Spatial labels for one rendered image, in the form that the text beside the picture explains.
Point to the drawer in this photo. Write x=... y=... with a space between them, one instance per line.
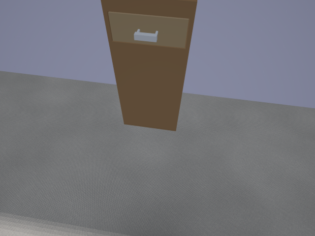
x=172 y=31

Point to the cabinet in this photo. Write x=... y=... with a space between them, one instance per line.
x=150 y=78

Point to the handle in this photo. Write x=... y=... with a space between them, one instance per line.
x=142 y=36

